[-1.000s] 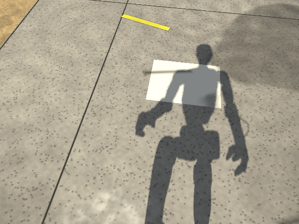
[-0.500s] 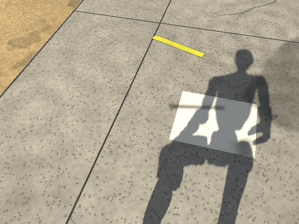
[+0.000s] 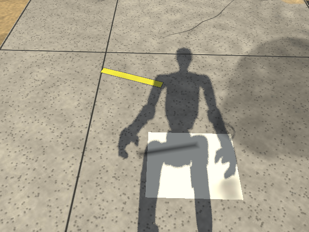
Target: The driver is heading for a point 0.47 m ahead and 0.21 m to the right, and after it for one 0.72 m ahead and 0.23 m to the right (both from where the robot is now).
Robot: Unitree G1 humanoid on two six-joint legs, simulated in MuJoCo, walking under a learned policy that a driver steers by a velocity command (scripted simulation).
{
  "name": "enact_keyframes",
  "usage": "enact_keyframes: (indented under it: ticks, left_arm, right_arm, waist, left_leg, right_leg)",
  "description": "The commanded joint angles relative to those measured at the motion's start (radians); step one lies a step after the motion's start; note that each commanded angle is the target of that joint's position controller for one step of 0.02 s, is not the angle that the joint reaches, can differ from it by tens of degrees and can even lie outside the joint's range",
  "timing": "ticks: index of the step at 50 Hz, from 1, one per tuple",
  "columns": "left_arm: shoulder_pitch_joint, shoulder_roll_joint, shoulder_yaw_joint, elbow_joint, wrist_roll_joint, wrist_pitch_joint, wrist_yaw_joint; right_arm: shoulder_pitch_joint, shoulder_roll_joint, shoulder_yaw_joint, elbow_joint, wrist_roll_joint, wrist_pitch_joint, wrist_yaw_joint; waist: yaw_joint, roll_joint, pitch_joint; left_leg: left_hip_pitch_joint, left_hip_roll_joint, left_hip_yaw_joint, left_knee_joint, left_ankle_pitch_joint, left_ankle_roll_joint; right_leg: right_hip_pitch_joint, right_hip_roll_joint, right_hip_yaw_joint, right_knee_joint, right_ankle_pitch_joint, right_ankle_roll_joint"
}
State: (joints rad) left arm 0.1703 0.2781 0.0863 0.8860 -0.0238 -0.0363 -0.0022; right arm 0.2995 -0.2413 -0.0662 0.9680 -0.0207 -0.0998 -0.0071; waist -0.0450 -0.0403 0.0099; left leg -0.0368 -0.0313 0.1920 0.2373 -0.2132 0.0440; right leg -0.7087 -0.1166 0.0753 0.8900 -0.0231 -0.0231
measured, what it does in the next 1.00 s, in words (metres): walks ahead, turning right: right foot, then left foot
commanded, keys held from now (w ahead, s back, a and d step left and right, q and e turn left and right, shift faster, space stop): w+e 0.48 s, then e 0.14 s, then no key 0.38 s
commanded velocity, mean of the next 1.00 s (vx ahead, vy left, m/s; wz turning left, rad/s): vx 0.35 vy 0.00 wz -0.45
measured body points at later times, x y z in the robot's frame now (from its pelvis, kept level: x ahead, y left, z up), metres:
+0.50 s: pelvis +0.28 -0.07 +0.00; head +0.31 -0.10 +0.45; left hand +0.42 +0.18 -0.11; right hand +0.40 -0.38 -0.10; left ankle +0.47 +0.09 -0.68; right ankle +0.25 -0.13 -0.75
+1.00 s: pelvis +0.46 -0.08 -0.01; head +0.49 -0.10 +0.44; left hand +0.70 +0.10 -0.12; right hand +0.46 -0.37 -0.14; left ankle +0.58 -0.02 -0.75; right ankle +0.42 -0.22 -0.74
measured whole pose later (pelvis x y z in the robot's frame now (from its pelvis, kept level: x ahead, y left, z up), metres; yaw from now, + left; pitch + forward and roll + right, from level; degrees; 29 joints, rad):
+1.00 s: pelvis +0.46 -0.08 -0.01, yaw -28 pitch +1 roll +1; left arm 0.19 0.27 0.05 0.74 0.01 0.04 0.03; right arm 0.14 -0.23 -0.03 0.84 -0.01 -0.02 0.01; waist -0.02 -0.01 0.05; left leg -0.36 -0.02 0.03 0.47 -0.13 0.03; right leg -0.33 -0.03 0.06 0.60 -0.27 0.02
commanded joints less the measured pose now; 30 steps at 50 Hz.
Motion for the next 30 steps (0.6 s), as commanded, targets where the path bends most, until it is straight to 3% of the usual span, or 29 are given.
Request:
enact_keyframes:
  ticks: [1, 5, 7, 9, 10, 11, 12, 13, 14, 15, 16, 17, 18, 20, 22, 24, 26, 30]
  left_arm:
    - [-0.078, 0.015, -0.006, -0.076, 0.007, -0.009, -0.019]
    - [-0.183, 0.009, -0.016, -0.143, 0.005, -0.008, -0.045]
    - [-0.18, 0.027, -0.009, -0.168, 0.003, -0.006, -0.057]
    - [-0.091, 0.072, 0.014, -0.167, 0.0, -0.001, -0.061]
    - [0.033, 0.115, 0.038, -0.142, -0.005, -0.001, -0.058]
    - [0.199, 0.183, 0.074, -0.1, -0.005, 0.003, -0.041]
    - [0.256, 0.297, 0.099, -0.083, -0.008, 0.009, -0.021]
    - [0.255, 0.288, 0.084, -0.115, 0.0, -0.007, -0.027]
    - [0.247, 0.209, 0.06, -0.113, 0.011, -0.019, -0.031]
    - [0.194, 0.172, 0.05, -0.116, 0.008, -0.029, -0.029]
    - [0.116, 0.137, 0.039, -0.133, 0.005, -0.033, -0.028]
    - [0.061, 0.105, 0.028, -0.152, 0.01, -0.034, -0.024]
    - [0.041, 0.097, 0.024, -0.164, 0.017, -0.034, -0.02]
    - [0.051, 0.123, 0.029, -0.168, 0.012, -0.037, -0.008]
    - [0.082, 0.155, 0.037, -0.165, 0.01, -0.037, 0.007]
    - [0.107, 0.16, 0.038, -0.162, 0.006, -0.031, 0.016]
    - [0.127, 0.163, 0.04, -0.158, 0.007, -0.02, 0.021]
    - [0.173, 0.152, 0.04, -0.145, 0.0, 0.008, 0.031]
  right_arm:
    - [-0.055, -0.158, -0.03, -0.066, 0.008, -0.011, -0.017]
    - [0.018, -0.179, -0.04, -0.042, 0.024, 0.019, -0.02]
    - [0.005, -0.199, -0.047, -0.048, 0.032, 0.035, -0.022]
    - [-0.02, -0.23, -0.057, -0.061, 0.039, 0.05, -0.029]
    - [-0.04, -0.239, -0.058, -0.068, 0.042, 0.058, -0.031]
    - [-0.049, -0.232, -0.053, -0.079, 0.04, 0.056, -0.032]
    - [0.023, -0.104, -0.016, -0.122, -0.002, 0.037, -0.02]
    - [0.008, -0.082, 0.003, -0.154, 0.02, -0.012, -0.004]
    - [-0.127, -0.153, -0.016, -0.183, 0.064, -0.044, 0.01]
    - [-0.162, -0.15, -0.014, -0.194, 0.07, -0.059, 0.012]
    - [-0.157, -0.15, -0.018, -0.177, 0.046, -0.061, 0.004]
    - [-0.142, -0.165, -0.029, -0.169, 0.029, -0.05, -0.001]
    - [-0.127, -0.166, -0.033, -0.169, 0.024, -0.035, 0.0]
    - [-0.127, -0.139, -0.031, -0.179, 0.013, -0.012, -0.002]
    - [-0.195, -0.119, -0.023, -0.206, 0.006, -0.003, -0.006]
    - [-0.272, -0.1, -0.014, -0.229, 0.008, -0.004, -0.002]
    - [-0.338, -0.091, -0.007, -0.252, 0.01, -0.009, 0.004]
    - [-0.356, -0.131, -0.019, -0.281, 0.019, -0.013, 0.019]
  waist:
    - [0.005, 0.078, 0.066]
    - [-0.029, 0.069, 0.099]
    - [-0.003, 0.091, 0.08]
    - [0.063, 0.135, 0.003]
    - [0.136, 0.135, -0.063]
    - [0.218, 0.091, -0.148]
    - [0.15, -0.16, -0.23]
    - [0.129, -0.16, -0.378]
    - [0.178, -0.059, -0.289]
    - [0.149, -0.024, -0.179]
    - [0.098, 0.041, -0.111]
    - [0.061, 0.035, -0.078]
    - [0.036, 0.022, -0.07]
    - [0.022, 0.018, -0.053]
    - [0.036, 0.011, -0.027]
    - [0.066, -0.012, -0.011]
    - [0.091, -0.038, 0.005]
    - [0.098, -0.072, -0.038]
  left_leg:
    - [-0.065, 0.272, -0.05, -0.141, 0.259, 0.107]
    - [0.107, 0.321, -0.008, -0.074, 0.368, 0.101]
    - [0.155, 0.335, 0.02, 0.008, 0.593, 0.084]
    - [0.171, 0.332, 0.042, 0.182, 0.931, 0.062]
    - [0.133, 0.31, 0.056, 0.354, 0.988, 0.042]
    - [-0.026, 0.266, 0.066, 0.605, 0.829, 0.0]
    - [-0.447, 0.126, 0.044, 0.975, 0.041, -0.061]
    - [-0.675, -0.022, -0.2, 1.175, -0.401, -0.072]
    - [-0.785, 0.038, -0.281, 1.192, -0.327, -0.043]
    - [-0.796, 0.084, -0.274, 1.119, -0.235, -0.021]
    - [-0.731, 0.125, -0.272, 1.027, -0.173, -0.024]
    - [-0.65, 0.151, -0.272, 0.956, -0.134, -0.033]
    - [-0.592, 0.161, -0.274, 0.921, -0.111, -0.044]
    - [-0.562, 0.157, -0.254, 0.826, -0.077, -0.077]
    - [-0.576, 0.139, -0.238, 0.693, 0.023, -0.106]
    - [-0.548, 0.108, -0.234, 0.523, 0.164, -0.114]
    - [-0.484, 0.057, -0.215, 0.377, 0.271, -0.111]
    - [-0.413, 0.007, -0.246, 0.259, 0.295, -0.088]
  right_leg:
    - [0.032, -0.005, -0.05, -0.133, 0.114, -0.002]
    - [-0.03, 0.012, -0.101, -0.232, 0.032, -0.029]
    - [0.022, 0.048, -0.145, -0.254, -0.061, -0.058]
    - [0.18, 0.121, -0.204, -0.242, -0.167, -0.099]
    - [0.347, 0.162, -0.217, -0.28, -0.16, -0.129]
    - [0.628, 0.168, -0.153, -0.35, -0.106, -0.172]
    - [0.982, -0.081, 0.292, -0.367, -0.13, -0.307]
    - [1.143, -0.23, 0.766, -0.557, -0.277, -0.444]
    - [1.101, -0.203, 0.658, -0.606, -0.242, -0.374]
    - [0.967, -0.165, 0.51, -0.601, -0.173, -0.333]
    - [0.809, -0.118, 0.395, -0.605, -0.082, -0.299]
    - [0.689, -0.086, 0.319, -0.623, 0.001, -0.283]
    - [0.616, -0.066, 0.292, -0.645, 0.036, -0.278]
    - [0.535, -0.048, 0.242, -0.668, 0.107, -0.281]
    - [0.489, -0.024, 0.197, -0.679, 0.129, -0.269]
    - [0.46, 0.016, 0.158, -0.671, 0.074, -0.234]
    - [0.427, 0.049, 0.129, -0.629, 0.137, -0.195]
    - [0.509, 0.028, 0.217, -0.498, 0.146, -0.144]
